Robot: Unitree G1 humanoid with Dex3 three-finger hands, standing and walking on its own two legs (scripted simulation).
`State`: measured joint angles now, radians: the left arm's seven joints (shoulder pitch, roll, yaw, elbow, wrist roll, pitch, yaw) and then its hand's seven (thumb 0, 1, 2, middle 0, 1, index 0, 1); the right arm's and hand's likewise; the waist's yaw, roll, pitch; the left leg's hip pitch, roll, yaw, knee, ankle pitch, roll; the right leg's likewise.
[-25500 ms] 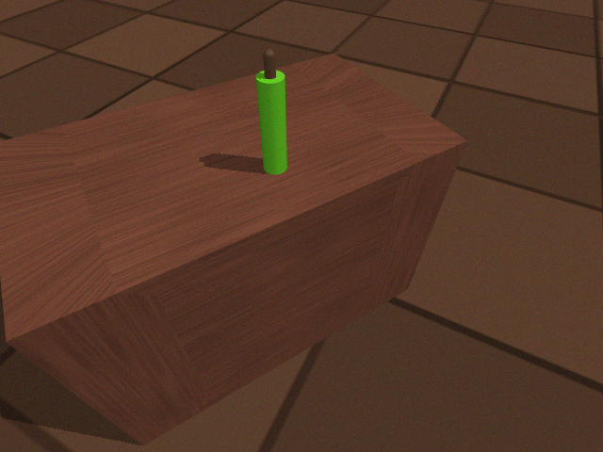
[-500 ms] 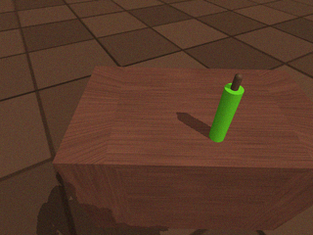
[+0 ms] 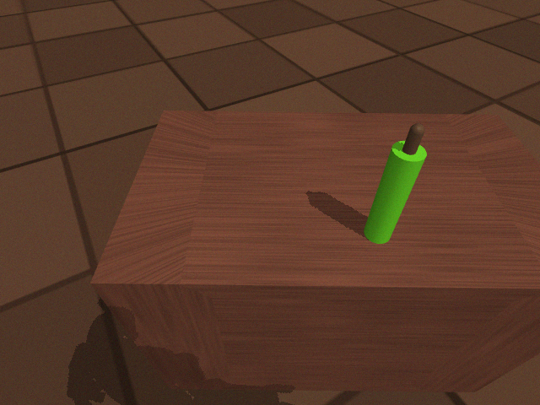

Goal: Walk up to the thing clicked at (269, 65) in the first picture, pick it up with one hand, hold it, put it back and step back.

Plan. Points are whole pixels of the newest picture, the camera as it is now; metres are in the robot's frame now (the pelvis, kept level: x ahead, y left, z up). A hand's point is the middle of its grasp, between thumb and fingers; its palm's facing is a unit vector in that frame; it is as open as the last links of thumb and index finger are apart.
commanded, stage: home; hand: right
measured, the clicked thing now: (394, 187) +0.49 -0.20 +0.05
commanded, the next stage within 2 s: stand in 0.26 s
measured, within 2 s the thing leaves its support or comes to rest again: neither
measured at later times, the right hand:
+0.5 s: hand out of the picture +0.07 -0.25 -0.16, palm faces -0.04 +0.93 -0.36, open 16.4 cm
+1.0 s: hand out of the picture +0.09 -0.25 -0.16, palm faces -0.04 +0.94 -0.35, open 7.6 cm
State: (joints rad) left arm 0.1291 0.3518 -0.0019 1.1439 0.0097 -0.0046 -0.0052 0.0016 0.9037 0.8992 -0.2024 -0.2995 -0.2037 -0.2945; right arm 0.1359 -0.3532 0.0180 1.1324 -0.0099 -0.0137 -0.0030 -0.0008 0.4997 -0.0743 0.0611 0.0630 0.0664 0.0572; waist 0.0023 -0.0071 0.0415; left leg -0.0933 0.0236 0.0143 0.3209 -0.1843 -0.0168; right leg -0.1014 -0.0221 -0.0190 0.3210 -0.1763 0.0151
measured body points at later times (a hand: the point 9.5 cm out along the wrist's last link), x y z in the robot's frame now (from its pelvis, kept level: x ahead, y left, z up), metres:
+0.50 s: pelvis +0.01 +0.00 +0.00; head +0.02 +0.01 +0.45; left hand +0.07 +0.30 -0.14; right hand +0.08 -0.30 -0.13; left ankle +0.00 +0.13 -0.75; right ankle +0.00 -0.13 -0.75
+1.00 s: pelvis +0.02 +0.00 +0.00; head +0.03 +0.00 +0.45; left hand +0.08 +0.30 -0.13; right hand +0.09 -0.30 -0.13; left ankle +0.00 +0.13 -0.75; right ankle +0.00 -0.13 -0.75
